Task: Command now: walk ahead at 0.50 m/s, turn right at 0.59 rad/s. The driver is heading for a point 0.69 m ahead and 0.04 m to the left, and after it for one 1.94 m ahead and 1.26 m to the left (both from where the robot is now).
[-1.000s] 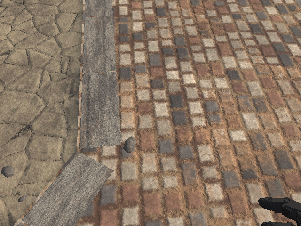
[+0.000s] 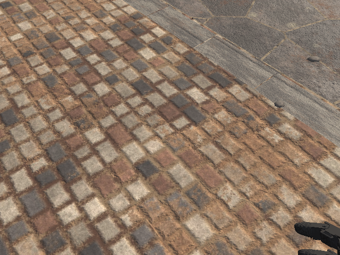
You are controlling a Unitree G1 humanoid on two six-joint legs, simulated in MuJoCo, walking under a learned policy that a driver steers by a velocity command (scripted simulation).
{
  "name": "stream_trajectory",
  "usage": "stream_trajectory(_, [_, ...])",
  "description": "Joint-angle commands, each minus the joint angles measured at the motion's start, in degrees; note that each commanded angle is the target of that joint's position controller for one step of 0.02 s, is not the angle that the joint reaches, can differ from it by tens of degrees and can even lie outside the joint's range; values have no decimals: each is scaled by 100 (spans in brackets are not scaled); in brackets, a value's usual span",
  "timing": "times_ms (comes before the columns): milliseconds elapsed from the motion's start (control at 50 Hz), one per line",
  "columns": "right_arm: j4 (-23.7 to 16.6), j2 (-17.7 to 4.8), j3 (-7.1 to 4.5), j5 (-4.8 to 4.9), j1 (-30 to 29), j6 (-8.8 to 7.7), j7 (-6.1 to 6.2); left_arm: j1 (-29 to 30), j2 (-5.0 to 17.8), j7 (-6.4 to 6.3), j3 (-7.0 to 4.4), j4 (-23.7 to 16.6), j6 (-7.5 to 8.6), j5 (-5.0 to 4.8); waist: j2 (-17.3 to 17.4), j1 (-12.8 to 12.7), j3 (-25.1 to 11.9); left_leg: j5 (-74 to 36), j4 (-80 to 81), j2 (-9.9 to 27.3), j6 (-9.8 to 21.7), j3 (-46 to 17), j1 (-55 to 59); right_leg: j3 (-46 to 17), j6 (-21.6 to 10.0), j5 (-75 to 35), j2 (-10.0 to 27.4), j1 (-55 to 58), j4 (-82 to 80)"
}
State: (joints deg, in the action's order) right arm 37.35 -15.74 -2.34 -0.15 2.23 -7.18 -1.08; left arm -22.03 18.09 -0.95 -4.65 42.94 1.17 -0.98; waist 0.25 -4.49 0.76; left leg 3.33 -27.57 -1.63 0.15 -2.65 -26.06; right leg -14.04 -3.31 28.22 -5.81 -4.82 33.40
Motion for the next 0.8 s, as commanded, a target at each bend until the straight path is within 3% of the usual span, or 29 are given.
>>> stream_trajectory(20, [129, -1690, -543, -90, 1953, -1, 23, -611, 2, 21, 107, -718, 151, -126, 2265, 574, -2009, 1932, 848, 2652, 1510, -4340, 4676, 365, 99, 763, -39, -3422, 3531])
stream_trajectory(40, [-37, -1032, -410, 17, 1670, 19, 9, -424, 650, -7, -8, -501, 132, -186, 1241, 739, -1386, 3084, 1100, 2523, 1329, -4252, 4217, 213, 192, 336, 454, -3935, 4123])
stream_trajectory(60, [-65, -736, -325, 32, 1432, 59, 45, 226, 891, 2, -86, -584, 96, -125, 695, 882, -706, 2735, 1129, 2254, 1073, -3169, 3529, 412, 234, -217, 623, -4011, 4180])
stream_trajectory(80, [-72, -675, -280, -22, 1195, 90, 49, 485, 798, -3, -85, -635, 70, -60, 310, 779, -373, 1892, 1216, 2003, 968, -2460, 2880, 546, 278, -586, 806, -3796, 4057])
stream_trajectory(100, [-10, -553, -245, -43, 1068, 105, 54, 700, 705, 14, -101, -698, 65, 4, 234, 719, -63, 1264, 1354, 1733, 904, -1880, 2433, 553, 275, -823, 947, -3693, 3753])
stream_trajectory(120, [52, -562, -228, -84, 1052, 82, 62, 615, 555, 51, -84, -735, 55, -39, 536, 579, -39, 921, 1475, 1641, 918, -1558, 2122, 576, 278, -985, 1066, -3417, 3596])
stream_trajectory(140, [116, -505, -225, -59, 1081, 51, 49, 565, 420, 68, -53, -716, 41, -60, 596, 559, -22, 697, 1604, 1540, 972, -1307, 1982, 643, 293, -1010, 1096, -3293, 3430])
stream_trajectory(200, [328, -666, -278, 0, 1205, 0, 22, 807, 164, 82, 31, -795, 31, -18, 438, 534, 77, 88, 1857, 1576, 1196, -840, 1939, 717, 352, -1201, 1091, -3462, 2708])
stream_trajectory(260, [464, -847, -318, 48, 1232, 40, 19, 1207, 71, 153, 110, -868, 103, 39, 312, 600, 85, -422, 1952, 1515, 1210, -356, 2085, 889, 377, -1992, 1143, -3428, 1621])
stream_trajectory(320, [631, -990, -334, 121, 1444, 116, 38, 1793, -8, 253, 181, -972, 211, 32, 299, 813, 174, -606, 1949, 1385, 1086, 52, 2076, 1247, 348, -2673, 1065, -3031, 628])
stream_trajectory(400, [914, -1146, -363, 197, 1842, 239, 45, 2296, 124, 322, 158, -1174, 255, -19, 425, 881, 282, -894, 1758, 1666, 979, 43, 2613, 1375, 160, -2423, 923, -2876, -11])
stream_trajectory(440, [985, -1238, -380, 232, 1802, 307, 72, 2079, 287, 332, 84, -1153, 264, 8, 522, 627, 118, -1896, 1309, 1713, 853, 138, 2825, 1518, -34, -2117, 743, -2340, -286])
stream_trajectory(460, [1002, -1248, -368, 252, 1710, 337, 93, 1530, 429, 313, -9, -993, 262, 40, 506, 264, -222, -2736, 647, 1567, 720, 364, 2717, 1675, -178, -2271, 577, -1459, -538])
stream_trajectory(480, [1006, -1109, -304, 217, 1748, 344, 117, 676, 702, 263, -159, -713, 240, 58, 416, -123, -758, -2910, -384, 1295, 540, 605, 2256, 1689, -337, -2396, 514, -154, -548])
stream_trajectory(500, [827, -770, -148, 20, 1738, 316, 133, -374, 1174, 169, -291, -534, 190, 100, -374, -493, -1584, -997, -2283, 966, 284, 801, 936, 285, -725, -2635, 1700, 1595, -355])
stream_trajectory(520, [733, -186, 33, 39, 2383, 207, 86, -326, 1492, 175, -286, -536, 189, 132, -1629, 0, -2190, 3011, -4003, -26, 24, 301, -1006, -2434, -1601, -1408, 2901, 2779, -1167])
stream_trajectory(540, [823, -842, -126, 202, 1976, 134, 50, -261, 938, 183, -171, -556, 218, 88, -931, -284, -1860, 3045, -4604, 240, 80, -390, -1593, -2459, -1474, -727, 2814, 2422, -1492])
stream_trajectory(560, [658, -998, -186, 316, 1543, 103, 26, 78, 735, 186, -88, -538, 258, 70, -818, -188, -1029, 2504, -4566, 492, 156, -298, -1891, -1522, -1238, -961, 2627, 1724, -1599])
stream_trajectory(580, [657, -926, -179, 264, 1347, 111, 53, 420, 562, 201, -32, -527, 289, 81, -487, 3, -642, 1983, -4296, 739, 151, -207, -1687, -875, -1070, -1406, 2358, 1003, -1755])
stream_trajectory(600, [670, -872, -201, 180, 1304, 150, 68, 701, 398, 220, 7, -522, 323, 118, -486, 181, -356, 1611, -4012, 875, 110, -220, -1474, -419, -977, -1793, 2163, 445, -1954])
stream_trajectory(620, [738, -800, -208, 178, 1475, 231, 63, 871, 280, 228, 32, -511, 373, 164, -578, 365, -284, 1335, -3911, 979, 76, -293, -1111, -52, -905, -2093, 2032, 63, -2158])
stream_trajectory(660, [816, -565, -180, 194, 1645, 382, 80, 956, 270, 228, 4, -395, 496, 168, -517, 518, -198, 1062, -3795, 983, -21, -324, -881, 446, -924, -2595, 2001, -315, -2448])
stream_trajectory(700, [738, -506, -183, 182, 1439, 462, 105, 925, 344, 193, -34, -255, 559, 205, -382, 527, 15, 646, -3490, 953, -106, -438, -1148, 892, -900, -2961, 1978, -395, -2607])
stream_trajectory(800, [519, -365, -133, 134, 737, 411, -7, 814, 498, 86, -64, -33, 542, 190, -284, 315, 253, -815, -1875, 802, -101, -197, -1220, 1852, -646, -3309, 1774, -174, -2742])
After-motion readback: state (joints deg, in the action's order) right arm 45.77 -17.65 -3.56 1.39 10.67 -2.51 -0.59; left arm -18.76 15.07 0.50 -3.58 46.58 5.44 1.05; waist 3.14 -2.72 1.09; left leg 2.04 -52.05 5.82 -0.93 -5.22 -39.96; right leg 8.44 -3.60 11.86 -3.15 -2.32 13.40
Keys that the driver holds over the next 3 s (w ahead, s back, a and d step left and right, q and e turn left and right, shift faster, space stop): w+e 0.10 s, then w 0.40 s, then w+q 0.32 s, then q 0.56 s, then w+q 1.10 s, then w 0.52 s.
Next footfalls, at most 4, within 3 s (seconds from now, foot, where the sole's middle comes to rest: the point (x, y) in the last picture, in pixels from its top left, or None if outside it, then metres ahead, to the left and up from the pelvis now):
0.48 right None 0.39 -0.17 -0.76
1.00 left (188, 201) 0.69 0.02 -0.76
1.46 right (240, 192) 0.75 -0.20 -0.76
1.94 left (156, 180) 0.78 0.17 -0.76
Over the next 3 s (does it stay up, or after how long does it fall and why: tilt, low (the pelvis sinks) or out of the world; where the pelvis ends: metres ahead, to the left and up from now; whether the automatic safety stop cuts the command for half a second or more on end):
stays up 1.07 0.47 0.01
